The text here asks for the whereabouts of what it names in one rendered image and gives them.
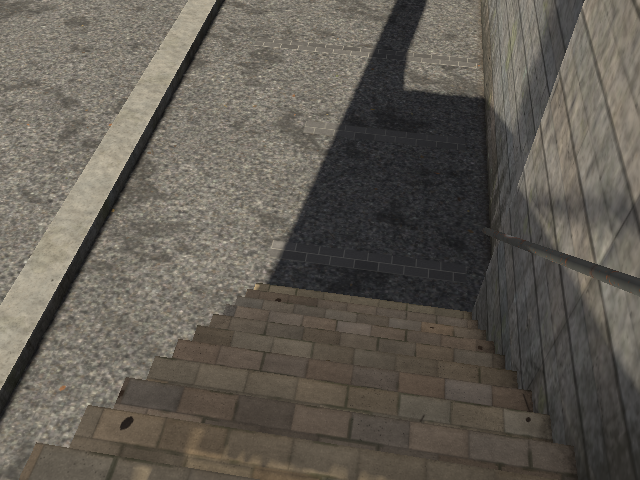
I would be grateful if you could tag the stairs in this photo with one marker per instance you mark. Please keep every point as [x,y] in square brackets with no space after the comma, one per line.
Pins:
[296,384]

